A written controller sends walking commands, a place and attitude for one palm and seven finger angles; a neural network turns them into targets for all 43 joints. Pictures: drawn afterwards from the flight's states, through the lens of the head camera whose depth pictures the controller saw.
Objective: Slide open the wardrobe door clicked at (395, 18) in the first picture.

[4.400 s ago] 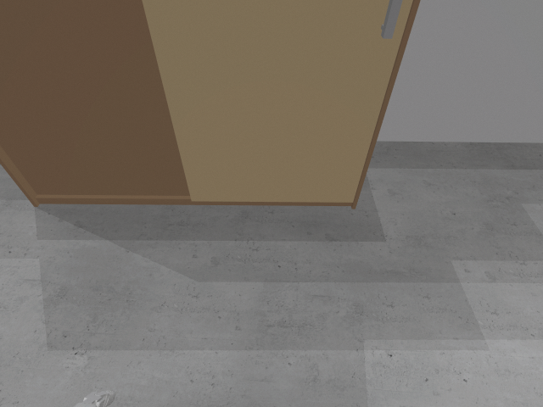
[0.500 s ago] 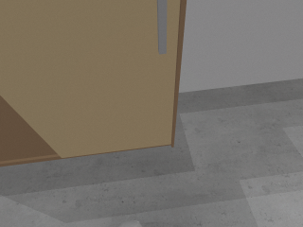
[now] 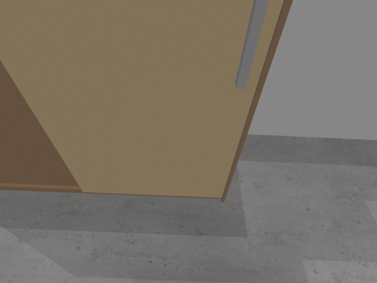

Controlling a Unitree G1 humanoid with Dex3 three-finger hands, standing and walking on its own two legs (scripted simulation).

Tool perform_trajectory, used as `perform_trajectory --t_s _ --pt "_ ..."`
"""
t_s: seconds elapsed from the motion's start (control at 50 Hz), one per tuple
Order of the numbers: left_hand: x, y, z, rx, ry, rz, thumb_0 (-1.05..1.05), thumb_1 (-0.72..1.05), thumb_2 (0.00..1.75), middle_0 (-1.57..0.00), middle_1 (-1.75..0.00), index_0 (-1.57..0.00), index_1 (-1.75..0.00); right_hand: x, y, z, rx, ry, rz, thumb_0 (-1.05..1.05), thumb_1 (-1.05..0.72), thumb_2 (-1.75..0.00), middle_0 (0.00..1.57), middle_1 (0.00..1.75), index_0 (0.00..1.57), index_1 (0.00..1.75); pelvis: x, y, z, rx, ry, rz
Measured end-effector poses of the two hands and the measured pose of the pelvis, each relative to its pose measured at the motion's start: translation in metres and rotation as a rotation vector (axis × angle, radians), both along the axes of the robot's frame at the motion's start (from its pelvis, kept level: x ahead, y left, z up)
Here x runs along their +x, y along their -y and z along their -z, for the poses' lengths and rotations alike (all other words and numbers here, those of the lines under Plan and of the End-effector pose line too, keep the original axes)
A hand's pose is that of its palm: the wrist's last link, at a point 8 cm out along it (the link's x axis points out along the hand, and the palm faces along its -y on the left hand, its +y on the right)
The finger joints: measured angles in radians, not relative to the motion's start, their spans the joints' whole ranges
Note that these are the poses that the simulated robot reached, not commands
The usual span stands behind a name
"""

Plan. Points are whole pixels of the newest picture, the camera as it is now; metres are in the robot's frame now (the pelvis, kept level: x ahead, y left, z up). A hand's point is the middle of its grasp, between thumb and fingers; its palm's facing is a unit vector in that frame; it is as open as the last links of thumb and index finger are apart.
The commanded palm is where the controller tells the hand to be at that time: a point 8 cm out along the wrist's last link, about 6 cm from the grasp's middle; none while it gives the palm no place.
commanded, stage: take the last steps up to it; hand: right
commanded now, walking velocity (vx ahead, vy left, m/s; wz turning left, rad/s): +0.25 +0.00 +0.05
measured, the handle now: (250, 34) +0.66 -0.09 +0.22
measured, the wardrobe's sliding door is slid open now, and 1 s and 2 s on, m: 0.00 0.00 0.00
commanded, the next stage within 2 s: come to a stop and stand still in 0.34 s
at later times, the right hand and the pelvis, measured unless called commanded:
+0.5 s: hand (278, 282) +0.18 -0.21 -0.17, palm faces -0.03 +0.98 -0.20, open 7.3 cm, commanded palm none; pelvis +0.13 -0.03 +0.00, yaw +3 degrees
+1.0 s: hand (288, 275) +0.21 -0.25 -0.19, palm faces +0.04 +0.98 -0.20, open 7.3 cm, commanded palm none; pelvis +0.14 -0.06 -0.01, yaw +1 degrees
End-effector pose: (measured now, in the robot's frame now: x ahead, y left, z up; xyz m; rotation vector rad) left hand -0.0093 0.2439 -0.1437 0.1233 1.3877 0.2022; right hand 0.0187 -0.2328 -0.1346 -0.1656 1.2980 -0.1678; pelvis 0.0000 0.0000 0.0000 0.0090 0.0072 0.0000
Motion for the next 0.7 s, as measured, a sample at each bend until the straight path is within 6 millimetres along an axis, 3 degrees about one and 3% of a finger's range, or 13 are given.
perform_trajectory --t_s 0.14,0.22,0.28,0.4,0.54,0.62,0.7 --pt "0.082 0.024 -0.003 0.014 0.106 0.049 0.01 0.91 0.90 -0.20 -0.30 -0.20 -0.30 -0.020 0.011 0.019 0.050 -0.156 0.046 0.00 -0.91 -0.90 0.20 0.30 0.20 0.30 0.041 0.020 0.008 0.014 0.009 -0.008" --pt "0.119 0.043 0.000 0.035 0.179 0.061 0.01 0.91 0.90 -0.20 -0.30 -0.20 -0.30 -0.011 0.024 0.035 0.074 -0.226 0.050 0.00 -0.91 -0.90 0.20 0.30 0.20 0.30 0.065 0.035 0.018 0.007 0.022 -0.033" --pt "0.125 0.053 -0.005 0.037 0.184 0.023 0.01 0.91 0.90 -0.20 -0.30 -0.20 -0.30 0.018 0.031 0.030 0.072 -0.214 0.018 0.00 -0.91 -0.90 0.20 0.30 0.20 0.29 0.079 0.040 0.012 0.000 0.025 -0.051" --pt "0.114 0.060 -0.008 0.015 0.082 -0.018 0.00 0.93 0.90 -0.21 -0.30 -0.20 -0.30 0.102 0.031 0.014 0.061 -0.074 -0.024 0.00 -0.91 -0.90 0.19 0.30 0.20 0.29 0.108 0.041 -0.001 -0.011 0.015 -0.058" --pt "0.100 0.063 0.007 -0.060 -0.058 -0.081 0.01 0.91 0.90 -0.20 -0.30 -0.20 -0.30 0.184 0.021 0.005 -0.002 0.019 -0.077 0.01 -0.93 -0.90 0.19 0.30 0.20 0.29 0.143 0.023 0.003 -0.030 0.020 -0.056" --pt "0.106 0.057 0.021 -0.098 -0.111 -0.109 0.01 0.91 0.90 -0.20 -0.30 -0.20 -0.30 0.213 0.003 0.006 -0.019 0.051 -0.095 0.00 -0.92 -0.90 0.19 0.30 0.20 0.29 0.162 0.010 0.010 -0.027 0.019 -0.052" --pt "0.125 0.049 0.019 -0.090 -0.121 -0.091 0.01 0.91 0.90 -0.20 -0.30 -0.20 -0.30 0.229 -0.007 0.003 -0.014 0.082 -0.073 0.00 -0.93 -0.90 0.20 0.30 0.20 0.30 0.167 0.007 0.007 -0.021 0.008 -0.025"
